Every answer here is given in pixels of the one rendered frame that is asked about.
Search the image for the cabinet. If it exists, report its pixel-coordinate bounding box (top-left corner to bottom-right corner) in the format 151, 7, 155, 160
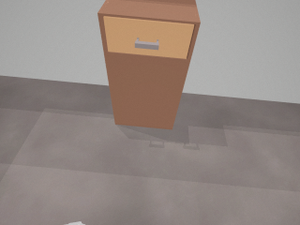
97, 0, 201, 130

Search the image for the drawer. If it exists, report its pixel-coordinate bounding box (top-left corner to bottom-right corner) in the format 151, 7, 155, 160
103, 16, 194, 59

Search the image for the handle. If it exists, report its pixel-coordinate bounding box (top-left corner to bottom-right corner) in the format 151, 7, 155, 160
134, 37, 159, 50

